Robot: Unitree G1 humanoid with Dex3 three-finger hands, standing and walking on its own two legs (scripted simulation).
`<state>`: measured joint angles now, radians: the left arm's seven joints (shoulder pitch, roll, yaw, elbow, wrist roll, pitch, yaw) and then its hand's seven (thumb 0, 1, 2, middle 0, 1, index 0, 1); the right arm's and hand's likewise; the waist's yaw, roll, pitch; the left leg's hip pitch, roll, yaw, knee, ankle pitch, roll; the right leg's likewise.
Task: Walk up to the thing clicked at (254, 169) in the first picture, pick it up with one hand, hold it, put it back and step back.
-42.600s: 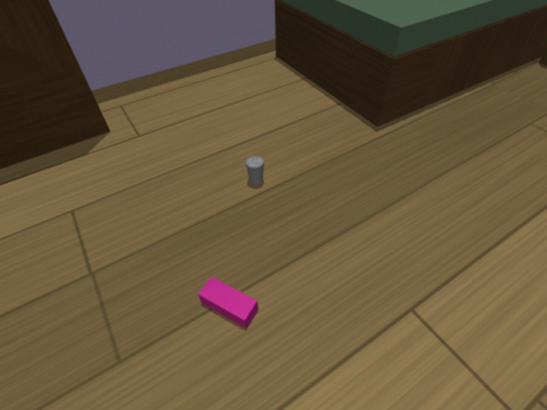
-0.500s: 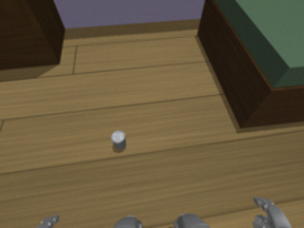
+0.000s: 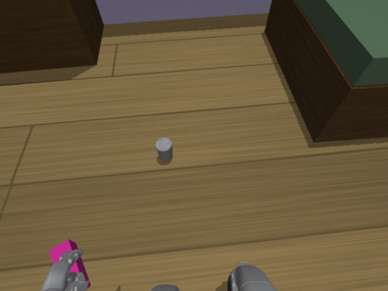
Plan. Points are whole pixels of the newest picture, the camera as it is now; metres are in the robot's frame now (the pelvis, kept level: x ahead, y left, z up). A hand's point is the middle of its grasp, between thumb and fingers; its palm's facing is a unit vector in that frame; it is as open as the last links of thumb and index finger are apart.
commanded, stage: step back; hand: left
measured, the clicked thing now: (165, 150) +0.85 +0.20 -0.68
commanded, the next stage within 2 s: stand in 1.52 s
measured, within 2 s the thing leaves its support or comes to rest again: neither
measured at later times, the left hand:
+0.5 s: hand out of the picture -0.09 +0.26 -0.13, palm faces -0.08 -0.90 -0.43, open 7.4 cm
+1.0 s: hand out of the picture -0.16 +0.26 -0.13, palm faces -0.01 -0.93 -0.37, open 7.4 cm
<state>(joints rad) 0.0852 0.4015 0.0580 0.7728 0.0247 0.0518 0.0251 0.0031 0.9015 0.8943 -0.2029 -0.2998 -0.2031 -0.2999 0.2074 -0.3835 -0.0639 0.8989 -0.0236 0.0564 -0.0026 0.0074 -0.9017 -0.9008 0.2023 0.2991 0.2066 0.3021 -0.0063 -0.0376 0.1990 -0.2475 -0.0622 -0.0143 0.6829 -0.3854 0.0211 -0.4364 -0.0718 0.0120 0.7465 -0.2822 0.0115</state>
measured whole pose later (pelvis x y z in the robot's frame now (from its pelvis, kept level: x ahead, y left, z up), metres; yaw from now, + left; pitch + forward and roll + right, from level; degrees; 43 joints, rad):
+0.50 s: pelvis -0.17 -0.01 +0.01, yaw -4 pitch -2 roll +1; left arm 0.22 0.36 0.05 0.89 0.05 0.04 0.02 0.01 0.90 0.89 -0.20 -0.30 -0.20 -0.30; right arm 0.12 -0.40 -0.06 0.85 0.00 0.07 -0.01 0.01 -0.90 -0.90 0.20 0.30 0.21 0.30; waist 0.03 0.03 0.13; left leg -0.51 -0.09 -0.12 1.13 -0.47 -0.01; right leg -0.28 -0.02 0.04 0.66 -0.34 -0.01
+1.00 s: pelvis -0.22 +0.00 +0.02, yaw -1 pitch -2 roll -1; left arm 0.23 0.36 0.05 1.00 0.04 -0.02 -0.02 0.00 0.90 0.89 -0.20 -0.30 -0.20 -0.30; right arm 0.21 -0.38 -0.06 0.99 -0.02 0.00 0.02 0.01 -0.90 -0.90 0.20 0.30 0.21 0.30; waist 0.03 0.02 0.06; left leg -0.34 -0.01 -0.05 0.80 -0.47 0.00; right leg -0.22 0.00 -0.01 0.56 -0.31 -0.01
